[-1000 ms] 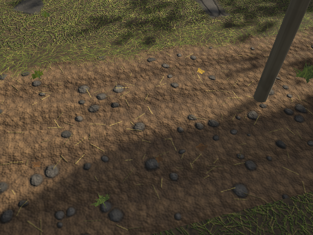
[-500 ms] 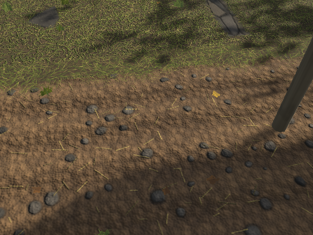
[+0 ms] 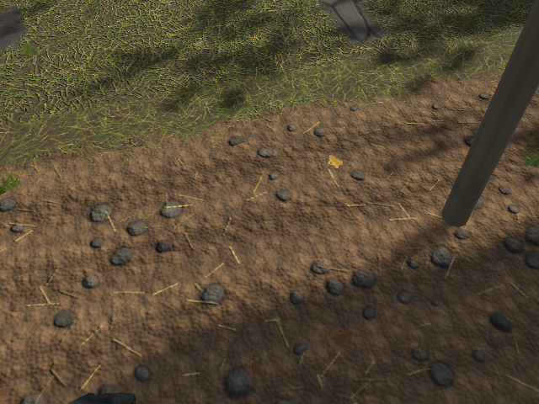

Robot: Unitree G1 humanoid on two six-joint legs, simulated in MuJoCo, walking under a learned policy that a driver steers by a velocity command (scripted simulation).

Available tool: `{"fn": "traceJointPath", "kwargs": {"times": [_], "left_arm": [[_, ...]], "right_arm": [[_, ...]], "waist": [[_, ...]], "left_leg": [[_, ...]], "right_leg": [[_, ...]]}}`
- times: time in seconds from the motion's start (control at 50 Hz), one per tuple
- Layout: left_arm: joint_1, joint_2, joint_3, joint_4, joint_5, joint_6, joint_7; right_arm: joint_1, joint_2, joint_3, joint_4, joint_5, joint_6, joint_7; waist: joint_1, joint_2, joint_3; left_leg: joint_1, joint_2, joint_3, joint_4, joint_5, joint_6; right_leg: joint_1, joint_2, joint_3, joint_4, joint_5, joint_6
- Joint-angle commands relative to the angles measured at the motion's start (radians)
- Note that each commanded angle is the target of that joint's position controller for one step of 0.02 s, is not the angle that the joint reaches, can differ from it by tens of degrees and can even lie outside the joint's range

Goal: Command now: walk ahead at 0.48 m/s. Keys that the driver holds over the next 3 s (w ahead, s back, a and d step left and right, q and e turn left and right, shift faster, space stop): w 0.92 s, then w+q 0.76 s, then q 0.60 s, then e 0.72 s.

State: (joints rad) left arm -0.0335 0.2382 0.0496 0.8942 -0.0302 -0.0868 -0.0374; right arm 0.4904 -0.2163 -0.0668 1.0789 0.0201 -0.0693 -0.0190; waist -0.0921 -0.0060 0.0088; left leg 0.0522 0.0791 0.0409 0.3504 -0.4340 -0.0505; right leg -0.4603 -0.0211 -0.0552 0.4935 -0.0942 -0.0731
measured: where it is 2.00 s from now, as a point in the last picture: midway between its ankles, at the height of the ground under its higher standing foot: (217, 192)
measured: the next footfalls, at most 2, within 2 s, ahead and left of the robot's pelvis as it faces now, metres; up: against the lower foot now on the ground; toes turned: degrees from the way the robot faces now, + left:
left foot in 0.52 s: +0.48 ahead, +0.11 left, +0.00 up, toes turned +3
right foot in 1.08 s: +0.78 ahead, -0.14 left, +0.00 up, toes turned +1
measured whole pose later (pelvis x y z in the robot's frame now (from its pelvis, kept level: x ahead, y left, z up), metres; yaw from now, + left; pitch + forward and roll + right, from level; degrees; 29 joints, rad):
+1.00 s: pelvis +0.55 +0.00 +0.01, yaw +0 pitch +2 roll +2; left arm 0.00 0.24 0.05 0.91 -0.02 -0.08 -0.02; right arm 0.38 -0.24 -0.07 0.99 0.01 -0.08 -0.01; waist -0.08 -0.04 0.01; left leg 0.03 -0.05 0.06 0.22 -0.28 0.02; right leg -0.61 -0.09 0.02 0.55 0.04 -0.02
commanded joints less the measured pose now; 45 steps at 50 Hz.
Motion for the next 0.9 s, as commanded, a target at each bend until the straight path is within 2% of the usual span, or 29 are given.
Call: {"fn": "traceJointPath", "kwargs": {"times": [0.02, 0.04, 0.06, 0.08, 0.1, 0.12, 0.14, 0.18, 0.22, 0.26, 0.34, 0.42, 0.46, 0.48, 0.5, 0.52, 0.54, 0.56, 0.58, 0.6, 0.62, 0.64, 0.66, 0.68, 0.72, 0.76, 0.8, 0.86, 0.9], "left_arm": [[0.469, 0.312, 0.098, 0.074, 0.020, 0.003, 0.021], [0.480, 0.270, 0.077, 0.083, 0.021, 0.003, 0.016], [0.382, 0.201, 0.055, 0.066, 0.018, -0.002, 0.014], [0.298, 0.146, 0.040, 0.044, 0.015, -0.006, 0.012], [0.229, 0.112, 0.029, 0.032, 0.023, -0.010, 0.007], [0.195, 0.083, 0.020, 0.031, 0.032, -0.015, 0.003], [0.197, 0.068, 0.016, 0.042, 0.036, -0.016, 0.002], [0.235, 0.085, 0.018, 0.067, 0.033, -0.022, 0.011], [0.271, 0.115, 0.023, 0.081, 0.033, -0.023, 0.025], [0.296, 0.124, 0.023, 0.087, 0.032, -0.019, 0.037], [0.369, 0.146, 0.025, 0.103, 0.020, -0.017, 0.045], [0.448, 0.156, 0.032, 0.138, 0.010, 0.001, 0.049], [0.448, 0.169, 0.039, 0.142, 0.011, 0.012, 0.051], [0.432, 0.180, 0.043, 0.137, 0.012, 0.017, 0.052], [0.411, 0.185, 0.045, 0.132, 0.013, 0.022, 0.051], [0.397, 0.164, 0.036, 0.123, 0.017, 0.027, 0.051], [0.413, 0.128, 0.019, 0.098, 0.037, 0.026, 0.051], [0.543, -0.015, -0.020, 0.104, 0.027, 0.002, 0.036], [0.456, 0.100, 0.005, 0.107, 0.002, -0.022, 0.030], [0.353, 0.147, 0.019, 0.072, -0.020, -0.037, 0.028], [0.303, 0.143, 0.019, 0.063, -0.018, -0.040, 0.036], [0.284, 0.134, 0.027, 0.062, -0.001, -0.034, 0.043], [0.309, 0.115, 0.029, 0.067, 0.005, -0.020, 0.044], [0.327, 0.091, 0.028, 0.072, 0.006, -0.006, 0.045], [0.312, 0.071, 0.027, 0.067, 0.009, 0.012, 0.049], [0.234, 0.080, 0.030, 0.039, 0.020, 0.017, 0.051], [0.168, 0.079, 0.031, 0.017, 0.027, 0.014, 0.047], [0.068, 0.061, 0.023, -0.009, 0.024, 0.006, 0.037], [0.004, 0.057, 0.017, -0.026, 0.018, 0.004, 0.030]], "right_arm": [[-0.005, -0.046, 0.007, -0.100, -0.017, -0.021, 0.003], [-0.005, -0.033, 0.013, -0.095, -0.001, -0.052, 0.008], [-0.085, -0.110, -0.010, -0.117, 0.026, -0.068, 0.012], [-0.147, -0.132, -0.015, -0.132, 0.027, -0.074, 0.010], [-0.177, -0.129, -0.021, -0.135, 0.016, -0.069, 0.000], [-0.174, -0.115, -0.028, -0.135, 0.005, -0.057, -0.007], [-0.153, -0.089, -0.027, -0.134, 0.003, -0.043, -0.008], [-0.162, -0.066, -0.026, -0.147, 0.002, -0.024, -0.008], [-0.239, -0.078, -0.029, -0.182, -0.009, -0.020, -0.005], [-0.324, -0.072, -0.024, -0.214, -0.014, -0.022, 0.003], [-0.488, -0.056, -0.005, -0.260, -0.004, -0.026, 0.025], [-0.590, -0.071, 0.003, -0.308, 0.002, -0.031, 0.050], [-0.585, -0.094, -0.001, -0.320, 0.004, -0.035, 0.060], [-0.544, -0.116, -0.010, -0.314, 0.004, -0.036, 0.061], [-0.453, -0.147, -0.026, -0.291, 0.002, -0.036, 0.059], [-0.276, -0.194, -0.051, -0.237, 0.000, -0.035, 0.053], [-0.088, -0.271, -0.071, -0.201, -0.014, -0.031, 0.042], [-0.052, -0.306, -0.073, -0.178, -0.016, -0.030, 0.051], [-0.072, -0.208, -0.045, -0.189, -0.011, -0.031, 0.050], [-0.168, -0.174, -0.034, -0.206, -0.009, -0.034, 0.045], [-0.251, -0.156, -0.025, -0.224, -0.015, -0.037, 0.044], [-0.297, -0.133, -0.019, -0.228, -0.024, -0.040, 0.047], [-0.313, -0.114, -0.012, -0.226, -0.034, -0.044, 0.049], [-0.311, -0.107, -0.011, -0.219, -0.032, -0.046, 0.052], [-0.282, -0.129, -0.015, -0.202, -0.026, -0.050, 0.046], [-0.247, -0.157, -0.022, -0.189, -0.027, -0.048, 0.032], [-0.215, -0.163, -0.023, -0.177, -0.024, -0.042, 0.021], [-0.173, -0.170, -0.023, -0.161, -0.016, -0.037, 0.013], [-0.134, -0.176, -0.025, -0.142, -0.010, -0.034, 0.011]], "waist": [[0.232, -0.181, -0.301], [0.222, -0.268, -0.387], [0.203, -0.204, -0.239], [0.177, -0.141, -0.151], [0.144, -0.069, -0.087], [0.111, -0.075, -0.050], [0.089, -0.093, -0.040], [0.071, -0.081, -0.009], [0.075, -0.053, 0.021], [0.090, -0.043, 0.039], [0.139, -0.038, 0.074], [0.163, -0.032, 0.100], [0.141, -0.045, 0.080], [0.112, -0.064, 0.046], [0.057, -0.079, -0.018], [-0.023, -0.069, -0.122], [-0.069, 0.049, -0.277], [0.013, 0.312, -0.417], [-0.023, 0.200, -0.368], [-0.008, 0.160, -0.214], [0.025, 0.060, -0.134], [0.056, 0.031, -0.076], [0.092, 0.053, -0.066], [0.107, 0.062, -0.059], [0.117, 0.063, -0.024], [0.105, 0.050, 0.011], [0.090, 0.050, 0.025], [0.061, 0.059, 0.042], [0.039, 0.060, 0.056]], "left_leg": [[-0.643, -0.041, 0.042, 0.732, 0.298, 0.049], [-0.768, -0.099, -0.116, 0.943, -0.123, 0.055], [-0.866, -0.033, -0.144, 1.030, -0.075, 0.078], [-0.862, 0.020, -0.113, 1.012, 0.017, 0.099], [-0.812, 0.056, -0.099, 0.949, 0.102, 0.103], [-0.752, 0.082, -0.104, 0.888, 0.154, 0.106], [-0.703, 0.091, -0.104, 0.857, 0.181, 0.108], [-0.701, 0.095, -0.092, 0.793, 0.210, 0.098], [-0.763, 0.094, -0.086, 0.686, 0.291, 0.077], [-0.779, 0.085, -0.078, 0.538, 0.402, 0.067], [-0.707, 0.030, -0.027, 0.297, 0.548, 0.071], [-0.751, 0.012, -0.037, 0.196, 0.496, 0.097], [-0.709, -0.007, -0.028, 0.167, 0.419, 0.121], [-0.627, -0.034, -0.008, 0.161, 0.381, 0.136], [-0.483, -0.071, 0.023, 0.151, 0.367, 0.157], [-0.236, -0.082, 0.027, 0.154, 0.393, 0.190], [0.097, 0.118, -0.207, 0.186, 0.406, 0.256], [0.390, 0.330, -0.709, 0.035, 0.185, 0.415], [0.355, 0.296, -0.741, -0.036, 0.093, 0.368], [0.215, 0.268, -0.586, -0.056, 0.143, 0.324], [0.055, 0.236, -0.472, -0.086, 0.254, 0.305], [-0.075, 0.203, -0.387, -0.116, 0.335, 0.296], [-0.150, 0.177, -0.334, -0.147, 0.362, 0.285], [-0.188, 0.163, -0.303, -0.175, 0.361, 0.287], [-0.234, 0.154, -0.248, -0.218, 0.378, 0.298], [-0.228, 0.153, -0.217, -0.245, 0.391, 0.301], [-0.209, 0.138, -0.177, -0.254, 0.406, 0.285], [-0.203, 0.104, -0.107, -0.254, 0.418, 0.255], [-0.175, 0.108, -0.090, -0.249, 0.401, 0.248]], "right_leg": [[0.877, -0.306, 0.487, -0.053, -0.178, -0.206], [0.883, -0.391, 0.801, -0.222, -0.291, -0.265], [0.773, -0.353, 0.663, -0.224, -0.291, -0.219], [0.632, -0.311, 0.512, -0.228, -0.216, -0.179], [0.487, -0.268, 0.408, -0.258, -0.134, -0.156], [0.389, -0.227, 0.330, -0.285, -0.065, -0.139], [0.334, -0.208, 0.286, -0.310, -0.031, -0.137], [0.290, -0.201, 0.237, -0.344, 0.061, -0.153], [0.298, -0.204, 0.208, -0.363, 0.133, -0.163], [0.307, -0.188, 0.167, -0.370, 0.169, -0.150], [0.323, -0.165, 0.110, -0.393, 0.135, -0.125], [0.491, -0.225, 0.118, -0.333, 0.171, -0.119], [0.556, -0.247, 0.116, -0.275, 0.282, -0.102], [0.569, -0.245, 0.108, -0.220, 0.431, -0.091], [0.563, -0.224, 0.085, -0.105, 0.606, -0.075], [0.484, -0.170, 0.047, 0.097, 0.649, -0.047], [0.244, -0.103, 0.006, 0.429, 0.324, -0.013], [-0.125, 0.087, 0.068, 0.750, -0.432, 0.038], [-0.232, 0.040, 0.188, 0.853, -0.477, 0.017], [-0.293, -0.010, 0.161, 0.859, -0.390, 0.002], [-0.255, -0.063, 0.135, 0.815, -0.296, 0.003], [-0.210, -0.095, 0.128, 0.755, -0.241, 0.008], [-0.144, -0.122, 0.138, 0.716, -0.207, 0.008], [-0.114, -0.128, 0.135, 0.682, -0.196, 0.012], [-0.132, -0.141, 0.122, 0.610, -0.164, 0.027], [-0.206, -0.148, 0.119, 0.505, -0.069, 0.048], [-0.239, -0.142, 0.112, 0.387, 0.048, 0.062], [-0.198, -0.106, 0.078, 0.208, 0.186, 0.068], [-0.177, -0.086, 0.059, 0.134, 0.213, 0.068]]}}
